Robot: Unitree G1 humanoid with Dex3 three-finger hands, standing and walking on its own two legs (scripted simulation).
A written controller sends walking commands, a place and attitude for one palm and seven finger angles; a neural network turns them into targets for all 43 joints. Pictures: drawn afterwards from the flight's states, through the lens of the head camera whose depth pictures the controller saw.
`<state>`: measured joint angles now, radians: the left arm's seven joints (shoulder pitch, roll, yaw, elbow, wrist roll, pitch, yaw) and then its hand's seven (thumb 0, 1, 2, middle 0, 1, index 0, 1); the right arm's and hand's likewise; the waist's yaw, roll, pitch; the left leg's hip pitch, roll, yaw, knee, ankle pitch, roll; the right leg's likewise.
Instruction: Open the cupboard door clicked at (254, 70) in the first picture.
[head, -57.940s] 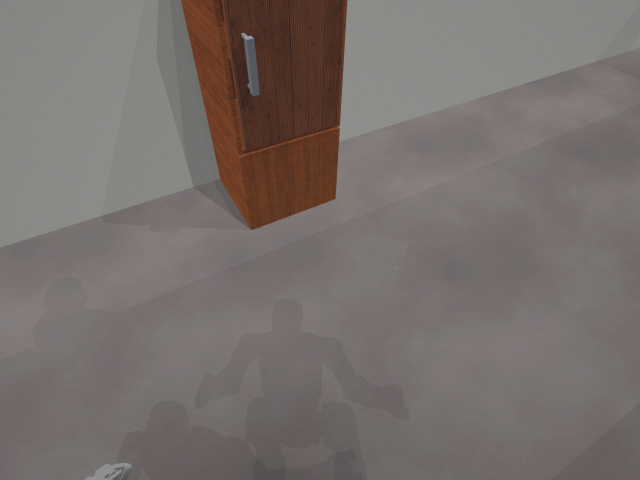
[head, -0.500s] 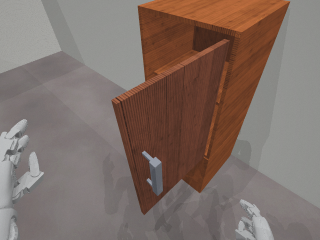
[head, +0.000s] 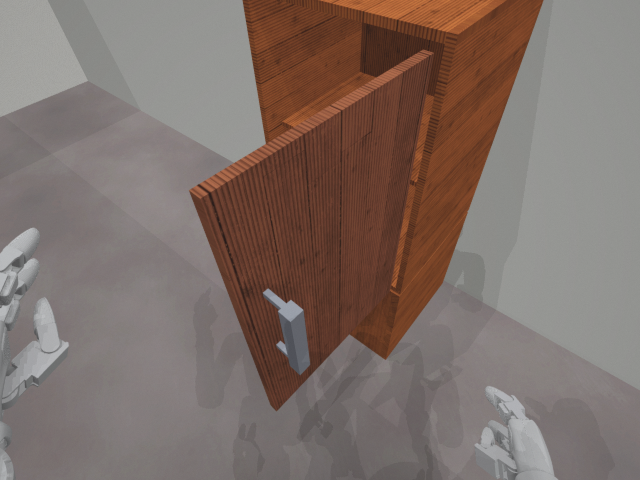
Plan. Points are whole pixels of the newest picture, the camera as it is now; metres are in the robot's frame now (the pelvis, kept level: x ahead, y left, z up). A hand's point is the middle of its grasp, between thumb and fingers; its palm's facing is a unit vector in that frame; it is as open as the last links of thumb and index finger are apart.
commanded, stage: step back with the hand held close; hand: left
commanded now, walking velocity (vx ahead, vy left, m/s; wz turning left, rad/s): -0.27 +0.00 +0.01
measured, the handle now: (286, 332) +0.33 +0.08 -0.04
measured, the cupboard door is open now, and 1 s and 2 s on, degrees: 87 87 87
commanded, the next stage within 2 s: stop stepping back and stand still in 1.02 s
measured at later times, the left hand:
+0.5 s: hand out of the picture +0.11 +0.29 +0.15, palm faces +0.44 -0.73 -0.51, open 7.4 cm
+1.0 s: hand out of the picture +0.02 +0.30 +0.16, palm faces +0.49 -0.75 -0.45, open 7.4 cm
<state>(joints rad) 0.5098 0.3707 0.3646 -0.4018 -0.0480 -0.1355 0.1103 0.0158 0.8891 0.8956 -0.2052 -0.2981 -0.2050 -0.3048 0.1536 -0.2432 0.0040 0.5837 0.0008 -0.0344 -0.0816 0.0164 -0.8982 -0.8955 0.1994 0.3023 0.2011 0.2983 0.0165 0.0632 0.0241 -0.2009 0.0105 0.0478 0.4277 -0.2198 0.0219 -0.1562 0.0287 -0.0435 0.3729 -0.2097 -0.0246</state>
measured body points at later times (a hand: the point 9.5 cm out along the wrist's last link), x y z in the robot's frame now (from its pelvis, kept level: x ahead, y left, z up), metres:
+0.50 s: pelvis -0.08 +0.02 -0.02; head -0.06 +0.03 +0.43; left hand +0.09 +0.33 +0.17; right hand +0.11 -0.21 -0.09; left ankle +0.00 +0.10 -0.74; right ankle -0.01 -0.10 -0.74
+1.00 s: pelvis -0.17 +0.01 -0.02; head -0.14 +0.05 +0.43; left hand -0.01 +0.33 +0.19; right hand +0.02 -0.20 -0.09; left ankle +0.00 +0.11 -0.74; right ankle -0.34 -0.11 -0.69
